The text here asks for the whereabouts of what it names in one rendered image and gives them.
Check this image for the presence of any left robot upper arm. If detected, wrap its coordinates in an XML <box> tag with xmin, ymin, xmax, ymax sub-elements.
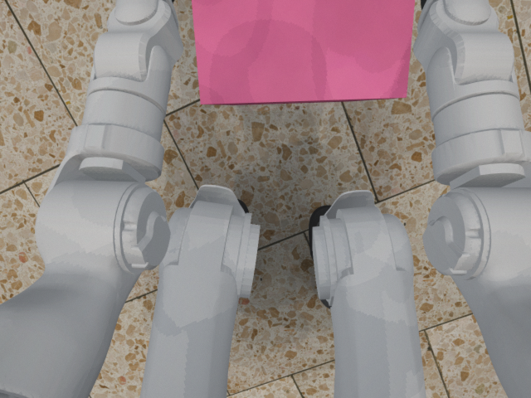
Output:
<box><xmin>0</xmin><ymin>180</ymin><xmax>171</xmax><ymax>398</ymax></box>

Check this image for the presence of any left robot forearm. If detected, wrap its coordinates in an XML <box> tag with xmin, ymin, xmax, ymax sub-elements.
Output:
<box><xmin>35</xmin><ymin>0</ymin><xmax>183</xmax><ymax>248</ymax></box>

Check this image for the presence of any carton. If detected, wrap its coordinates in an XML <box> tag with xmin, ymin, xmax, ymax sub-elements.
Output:
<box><xmin>192</xmin><ymin>0</ymin><xmax>415</xmax><ymax>105</ymax></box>

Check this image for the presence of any robot left shin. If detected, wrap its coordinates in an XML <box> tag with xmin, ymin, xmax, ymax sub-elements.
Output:
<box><xmin>158</xmin><ymin>185</ymin><xmax>246</xmax><ymax>277</ymax></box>

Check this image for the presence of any right robot upper arm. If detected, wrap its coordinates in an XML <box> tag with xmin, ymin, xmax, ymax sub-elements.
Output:
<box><xmin>422</xmin><ymin>187</ymin><xmax>531</xmax><ymax>398</ymax></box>

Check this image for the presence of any right robot forearm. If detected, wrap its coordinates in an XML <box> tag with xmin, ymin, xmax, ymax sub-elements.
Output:
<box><xmin>413</xmin><ymin>0</ymin><xmax>531</xmax><ymax>190</ymax></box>

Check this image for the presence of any robot right foot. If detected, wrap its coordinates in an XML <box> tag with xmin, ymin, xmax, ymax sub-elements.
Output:
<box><xmin>309</xmin><ymin>205</ymin><xmax>332</xmax><ymax>308</ymax></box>

